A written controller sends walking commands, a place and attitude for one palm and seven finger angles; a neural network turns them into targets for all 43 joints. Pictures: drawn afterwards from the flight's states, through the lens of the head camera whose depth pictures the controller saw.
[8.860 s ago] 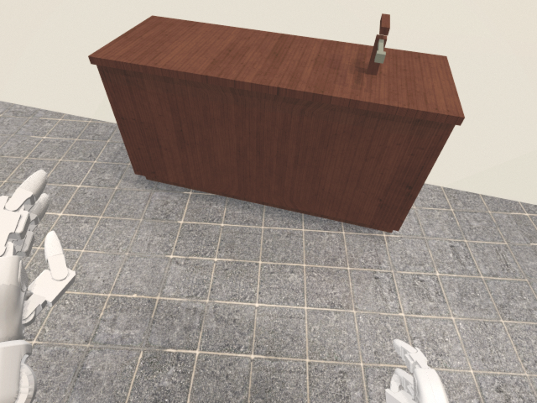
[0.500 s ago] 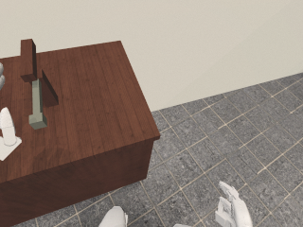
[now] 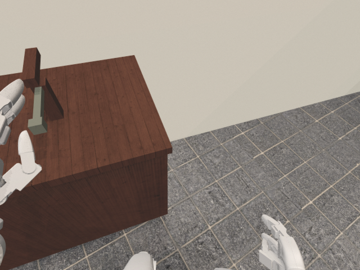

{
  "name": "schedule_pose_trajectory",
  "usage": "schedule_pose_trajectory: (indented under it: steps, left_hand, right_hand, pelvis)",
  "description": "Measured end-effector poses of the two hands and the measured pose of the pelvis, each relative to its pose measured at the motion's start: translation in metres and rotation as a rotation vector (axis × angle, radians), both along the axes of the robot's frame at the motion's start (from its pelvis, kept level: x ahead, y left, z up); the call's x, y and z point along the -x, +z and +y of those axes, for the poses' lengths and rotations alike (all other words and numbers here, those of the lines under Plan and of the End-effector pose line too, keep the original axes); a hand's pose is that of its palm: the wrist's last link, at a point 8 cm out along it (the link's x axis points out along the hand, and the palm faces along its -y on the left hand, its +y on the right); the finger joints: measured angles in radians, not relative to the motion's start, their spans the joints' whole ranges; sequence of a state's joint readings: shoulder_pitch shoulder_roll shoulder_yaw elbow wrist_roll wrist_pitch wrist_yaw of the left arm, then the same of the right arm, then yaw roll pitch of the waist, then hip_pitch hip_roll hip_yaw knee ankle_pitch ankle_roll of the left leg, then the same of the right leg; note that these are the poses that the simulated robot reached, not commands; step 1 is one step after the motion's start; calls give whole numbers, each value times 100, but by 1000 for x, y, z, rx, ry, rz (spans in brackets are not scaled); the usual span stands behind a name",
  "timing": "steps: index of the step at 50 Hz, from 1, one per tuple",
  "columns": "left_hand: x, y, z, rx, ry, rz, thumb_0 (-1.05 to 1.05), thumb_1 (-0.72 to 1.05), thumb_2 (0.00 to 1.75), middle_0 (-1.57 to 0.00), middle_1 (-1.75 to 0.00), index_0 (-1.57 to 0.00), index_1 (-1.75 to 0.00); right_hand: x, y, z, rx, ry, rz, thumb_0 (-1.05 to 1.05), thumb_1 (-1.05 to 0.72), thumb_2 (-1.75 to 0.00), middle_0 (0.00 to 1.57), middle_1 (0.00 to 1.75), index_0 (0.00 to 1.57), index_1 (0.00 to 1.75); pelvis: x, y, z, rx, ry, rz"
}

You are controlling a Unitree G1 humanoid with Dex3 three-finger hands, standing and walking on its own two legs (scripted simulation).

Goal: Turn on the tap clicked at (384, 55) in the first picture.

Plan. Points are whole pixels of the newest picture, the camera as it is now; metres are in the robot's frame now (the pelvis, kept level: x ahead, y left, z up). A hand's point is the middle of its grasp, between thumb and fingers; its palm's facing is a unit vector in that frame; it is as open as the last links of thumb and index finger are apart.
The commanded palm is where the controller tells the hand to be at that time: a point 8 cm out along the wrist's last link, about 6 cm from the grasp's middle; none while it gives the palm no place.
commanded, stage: come to a stop and stand still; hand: left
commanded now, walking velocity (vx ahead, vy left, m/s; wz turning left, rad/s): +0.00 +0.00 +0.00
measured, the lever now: (37, 125) +0.38 +0.36 +0.08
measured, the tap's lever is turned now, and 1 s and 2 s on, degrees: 0 0 0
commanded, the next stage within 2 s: none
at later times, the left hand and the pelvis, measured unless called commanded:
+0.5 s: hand out of the picture +0.20 +0.26 +0.26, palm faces +0.50 -0.70 -0.50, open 7.4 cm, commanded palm +0.12 +0.27 +0.20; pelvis -0.03 -0.01 +0.01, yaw +1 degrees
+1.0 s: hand out of the picture +0.14 +0.26 +0.23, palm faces +0.43 -0.85 -0.31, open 7.4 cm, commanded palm +0.09 +0.28 +0.20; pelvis -0.08 +0.01 +0.03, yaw -1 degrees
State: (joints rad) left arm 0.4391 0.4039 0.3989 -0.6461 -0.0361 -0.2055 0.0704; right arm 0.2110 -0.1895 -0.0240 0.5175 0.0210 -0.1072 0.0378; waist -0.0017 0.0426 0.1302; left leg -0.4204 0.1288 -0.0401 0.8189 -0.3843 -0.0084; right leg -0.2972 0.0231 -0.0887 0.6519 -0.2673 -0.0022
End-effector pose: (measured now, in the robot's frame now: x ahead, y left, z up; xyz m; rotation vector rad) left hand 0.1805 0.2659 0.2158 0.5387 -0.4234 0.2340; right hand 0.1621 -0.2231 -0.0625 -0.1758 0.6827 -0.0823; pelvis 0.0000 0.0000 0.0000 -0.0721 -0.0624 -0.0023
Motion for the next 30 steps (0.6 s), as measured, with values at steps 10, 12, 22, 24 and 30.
schedule_pose_trajectory:
  steps: [10,12,22,24,30]
  left_hand:
    - [9,-29,16,78,100,16,1,89,90,-22,-30,-21,-30]
    - [9,-35,17,116,123,20,2,89,90,-21,-30,-21,-30]
    - [17,41,-7,-152,22,-126,2,89,90,-22,-30,-21,-30]
    - [21,55,15,-179,81,-179,2,89,90,-22,-30,-22,-30]
    - [41,27,44,0,228,-3,1,90,90,-21,-30,-21,-30]
  right_hand:
    - [33,-7,-33,83,-79,103,1,-90,-90,21,30,20,30]
    - [39,0,-32,91,-90,112,1,-91,-90,20,30,20,30]
    - [36,-13,-12,18,25,78,1,-90,-90,20,30,20,30]
    - [35,-15,-6,-2,54,80,1,-90,-90,20,30,20,30]
    - [37,-1,6,-70,42,-9,1,-90,-90,21,30,20,30]
  pelvis:
    - [7,-6,-14,-31,12,57]
    - [10,0,-17,-99,-23,33]
    - [27,10,-14,-19,61,15]
    - [32,11,-13,-29,34,16]
    - [40,21,-3,-94,-24,5]
